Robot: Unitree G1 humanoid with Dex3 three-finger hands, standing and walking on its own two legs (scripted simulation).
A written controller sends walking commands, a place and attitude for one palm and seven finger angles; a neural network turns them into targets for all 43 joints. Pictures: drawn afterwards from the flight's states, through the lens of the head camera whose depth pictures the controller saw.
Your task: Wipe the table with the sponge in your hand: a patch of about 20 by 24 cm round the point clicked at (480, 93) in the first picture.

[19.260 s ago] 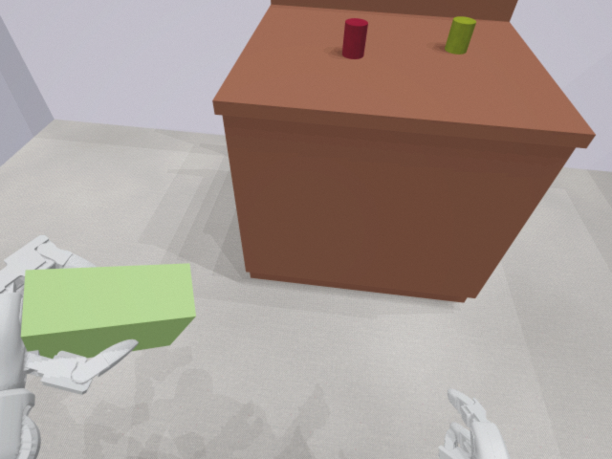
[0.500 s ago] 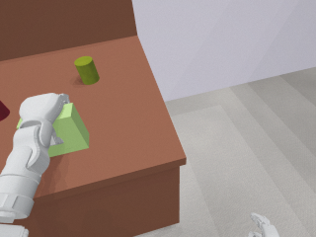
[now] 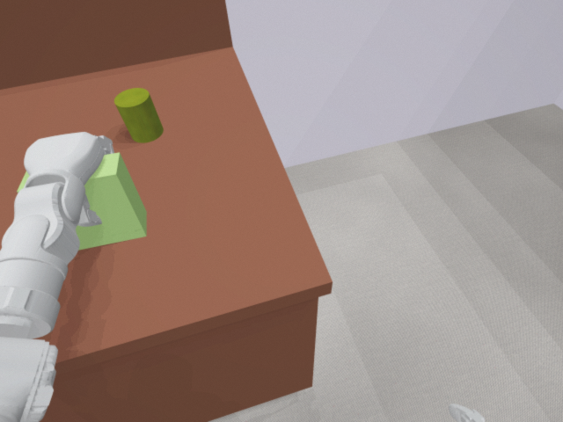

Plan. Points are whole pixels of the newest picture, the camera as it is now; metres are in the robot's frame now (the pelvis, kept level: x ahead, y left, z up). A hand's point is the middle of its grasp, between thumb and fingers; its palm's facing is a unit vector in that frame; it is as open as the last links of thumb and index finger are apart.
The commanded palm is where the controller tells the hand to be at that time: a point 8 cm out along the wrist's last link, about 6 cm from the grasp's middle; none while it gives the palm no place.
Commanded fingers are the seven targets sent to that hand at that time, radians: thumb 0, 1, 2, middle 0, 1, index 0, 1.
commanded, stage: wipe forward along the first lane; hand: left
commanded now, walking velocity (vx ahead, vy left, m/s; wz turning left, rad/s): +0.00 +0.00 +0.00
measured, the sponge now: (97, 214) +0.38 +0.32 +0.07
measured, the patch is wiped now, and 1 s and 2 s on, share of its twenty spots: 0.15 0.45 0.75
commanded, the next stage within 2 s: slide across to the middle lane in 0.16 s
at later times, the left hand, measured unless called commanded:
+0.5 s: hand (92, 173) +0.42 +0.32 +0.13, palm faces -0.04 +0.01 -1.00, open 9.7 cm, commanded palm +0.40 +0.31 +0.17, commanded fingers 0.00 0.10 1.30 -1.20 -1.60 -1.20 -1.60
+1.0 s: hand (133, 167) +0.43 +0.26 +0.13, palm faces -0.02 -0.02 -1.00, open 9.7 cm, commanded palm +0.41 +0.26 +0.18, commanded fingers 0.00 0.10 1.30 -1.20 -1.60 -1.20 -1.60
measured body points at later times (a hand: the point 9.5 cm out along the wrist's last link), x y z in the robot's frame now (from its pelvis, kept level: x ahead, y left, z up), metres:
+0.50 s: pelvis +0.02 +0.02 +0.00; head +0.06 +0.00 +0.45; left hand +0.42 +0.32 +0.18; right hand +0.14 -0.24 -0.13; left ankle -0.04 +0.10 -0.74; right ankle +0.04 -0.10 -0.74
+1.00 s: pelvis +0.04 +0.02 +0.01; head +0.06 -0.01 +0.45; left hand +0.43 +0.26 +0.18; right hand +0.22 -0.21 -0.12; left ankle -0.04 +0.10 -0.74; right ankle +0.04 -0.10 -0.74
